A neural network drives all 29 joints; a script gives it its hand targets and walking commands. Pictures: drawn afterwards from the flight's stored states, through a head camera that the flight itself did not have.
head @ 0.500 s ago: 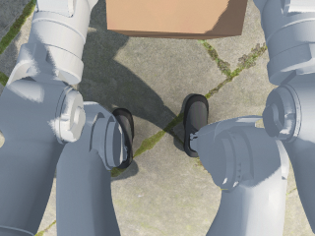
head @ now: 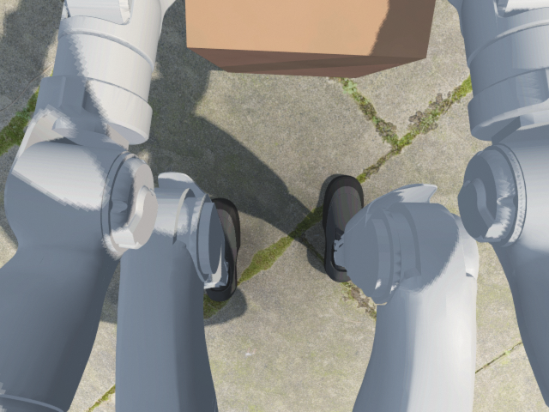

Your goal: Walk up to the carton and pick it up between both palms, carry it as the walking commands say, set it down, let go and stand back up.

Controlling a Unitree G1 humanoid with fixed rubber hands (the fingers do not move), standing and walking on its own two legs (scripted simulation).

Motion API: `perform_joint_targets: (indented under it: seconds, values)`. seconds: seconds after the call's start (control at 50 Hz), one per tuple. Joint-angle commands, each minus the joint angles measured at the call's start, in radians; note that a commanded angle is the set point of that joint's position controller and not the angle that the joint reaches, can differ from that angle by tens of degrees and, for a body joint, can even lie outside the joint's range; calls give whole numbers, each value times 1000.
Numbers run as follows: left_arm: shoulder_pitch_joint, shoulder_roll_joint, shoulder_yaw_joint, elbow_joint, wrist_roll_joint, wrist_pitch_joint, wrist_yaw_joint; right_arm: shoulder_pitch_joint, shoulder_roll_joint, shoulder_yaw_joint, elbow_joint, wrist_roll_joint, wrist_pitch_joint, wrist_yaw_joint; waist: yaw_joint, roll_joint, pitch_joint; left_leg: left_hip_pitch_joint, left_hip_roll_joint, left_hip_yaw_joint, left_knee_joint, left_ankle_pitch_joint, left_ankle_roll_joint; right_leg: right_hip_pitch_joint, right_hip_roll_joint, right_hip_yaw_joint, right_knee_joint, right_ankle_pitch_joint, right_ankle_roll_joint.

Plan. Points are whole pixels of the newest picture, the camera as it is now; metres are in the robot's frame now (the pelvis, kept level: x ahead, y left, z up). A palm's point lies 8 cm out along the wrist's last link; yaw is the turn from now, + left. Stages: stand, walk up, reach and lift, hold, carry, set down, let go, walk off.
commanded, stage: reach and lift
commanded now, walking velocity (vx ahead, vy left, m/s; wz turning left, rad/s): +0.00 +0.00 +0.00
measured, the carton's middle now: out of the picture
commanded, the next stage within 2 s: none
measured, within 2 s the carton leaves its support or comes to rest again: neither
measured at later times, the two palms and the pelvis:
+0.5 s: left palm out of the picture +0.56 +0.13 -0.05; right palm out of the picture +0.57 -0.16 -0.06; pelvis -0.01 +0.00 +0.02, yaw +1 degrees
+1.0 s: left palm out of the picture +0.54 +0.14 +0.02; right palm out of the picture +0.55 -0.15 +0.01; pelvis -0.02 +0.00 +0.07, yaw +1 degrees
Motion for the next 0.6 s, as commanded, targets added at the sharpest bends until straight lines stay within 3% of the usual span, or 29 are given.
perform_joint_targets:
  seconds: [0.0,0.2,0.42,0.58]
  values:
    - [-873,-1153,-325,-525,-84,-26,-329,-866,1133,214,-580,121,-38,313,-40,-3,-2413,693,-163,92,-272,397,15,1170,123,-40,-141,403,9]
    - [-898,-1173,-333,-620,-108,8,-326,-850,1190,225,-659,141,9,300,-51,-38,-2614,759,-173,91,-297,429,17,1327,137,-30,-173,465,15]
    - [-862,-1226,-274,-553,-66,39,-346,-790,1291,146,-590,103,48,306,-54,-37,-2512,723,-177,84,-370,326,20,1309,149,-25,-255,359,17]
    - [-854,-1250,-281,-599,-64,55,-343,-773,1331,148,-634,102,66,302,-58,-41,-2611,798,-186,73,-408,357,19,1370,160,-22,-298,387,23]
